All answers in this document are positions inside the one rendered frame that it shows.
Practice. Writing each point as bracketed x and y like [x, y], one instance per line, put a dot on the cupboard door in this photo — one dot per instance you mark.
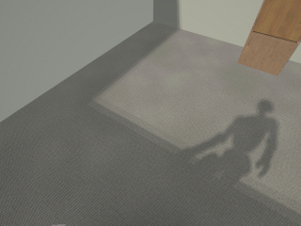
[280, 18]

